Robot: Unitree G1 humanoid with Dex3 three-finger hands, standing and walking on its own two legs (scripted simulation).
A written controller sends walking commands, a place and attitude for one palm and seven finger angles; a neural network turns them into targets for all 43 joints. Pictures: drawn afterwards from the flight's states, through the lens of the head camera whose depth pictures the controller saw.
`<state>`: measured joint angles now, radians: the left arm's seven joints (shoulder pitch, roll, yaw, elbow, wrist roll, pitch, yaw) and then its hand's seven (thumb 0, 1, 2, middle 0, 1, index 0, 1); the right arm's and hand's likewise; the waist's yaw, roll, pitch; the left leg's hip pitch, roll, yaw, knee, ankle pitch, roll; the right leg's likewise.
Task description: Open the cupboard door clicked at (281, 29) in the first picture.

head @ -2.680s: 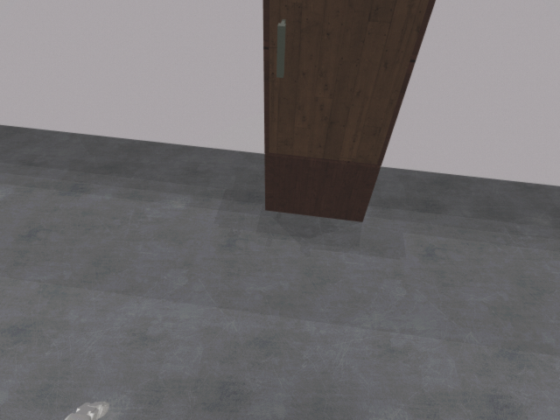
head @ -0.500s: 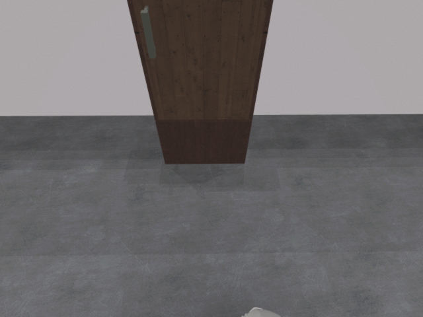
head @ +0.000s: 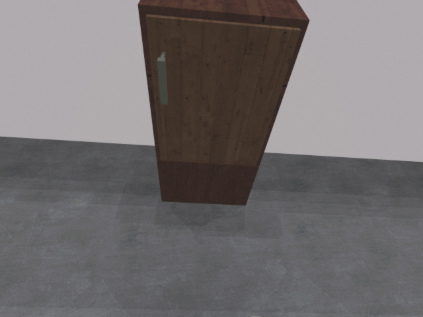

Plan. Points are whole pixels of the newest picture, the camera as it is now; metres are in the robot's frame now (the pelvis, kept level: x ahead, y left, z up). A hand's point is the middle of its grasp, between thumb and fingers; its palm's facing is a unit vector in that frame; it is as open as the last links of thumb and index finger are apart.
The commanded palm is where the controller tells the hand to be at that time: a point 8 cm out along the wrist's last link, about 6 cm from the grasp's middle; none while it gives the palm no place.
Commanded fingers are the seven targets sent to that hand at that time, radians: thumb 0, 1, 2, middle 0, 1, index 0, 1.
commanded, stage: take the last steps up to it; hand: left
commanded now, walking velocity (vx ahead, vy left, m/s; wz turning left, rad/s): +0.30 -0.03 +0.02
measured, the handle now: (163, 78) +0.76 +0.20 +0.03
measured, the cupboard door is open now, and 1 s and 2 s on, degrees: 0 0 0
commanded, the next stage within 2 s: come to a stop and stand still in 0.38 s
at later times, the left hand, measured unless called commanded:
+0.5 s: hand (159, 272) +0.25 +0.13 -0.17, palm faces +0.09 -0.97 -0.22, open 7.1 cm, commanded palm none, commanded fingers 0.00 0.90 0.90 -0.20 -0.30 -0.20 -0.30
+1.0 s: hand (157, 278) +0.24 +0.13 -0.18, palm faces +0.07 -0.96 -0.28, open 7.4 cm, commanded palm none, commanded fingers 0.00 0.90 0.90 -0.20 -0.30 -0.20 -0.30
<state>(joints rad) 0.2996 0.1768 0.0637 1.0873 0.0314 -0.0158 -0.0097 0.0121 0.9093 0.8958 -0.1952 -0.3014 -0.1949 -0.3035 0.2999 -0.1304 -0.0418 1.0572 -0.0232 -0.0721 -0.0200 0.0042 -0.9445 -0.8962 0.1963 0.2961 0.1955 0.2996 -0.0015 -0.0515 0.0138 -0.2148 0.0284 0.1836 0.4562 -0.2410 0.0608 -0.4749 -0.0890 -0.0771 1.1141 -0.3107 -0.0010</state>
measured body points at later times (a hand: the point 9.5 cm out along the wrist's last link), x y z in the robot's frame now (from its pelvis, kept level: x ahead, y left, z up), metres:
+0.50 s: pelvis +0.19 -0.06 +0.00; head +0.21 -0.06 +0.44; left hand +0.25 +0.18 -0.15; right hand +0.17 -0.28 -0.17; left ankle +0.16 +0.07 -0.68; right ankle +0.21 -0.15 -0.74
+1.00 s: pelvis +0.21 -0.07 -0.02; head +0.23 -0.09 +0.43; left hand +0.24 +0.18 -0.16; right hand +0.32 -0.29 -0.17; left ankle +0.28 +0.07 -0.74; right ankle +0.21 -0.19 -0.75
